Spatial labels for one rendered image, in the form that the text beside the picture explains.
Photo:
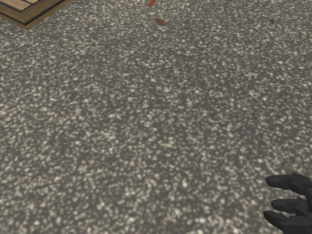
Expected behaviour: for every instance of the right robot hand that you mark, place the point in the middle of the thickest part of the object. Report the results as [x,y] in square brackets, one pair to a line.
[301,222]

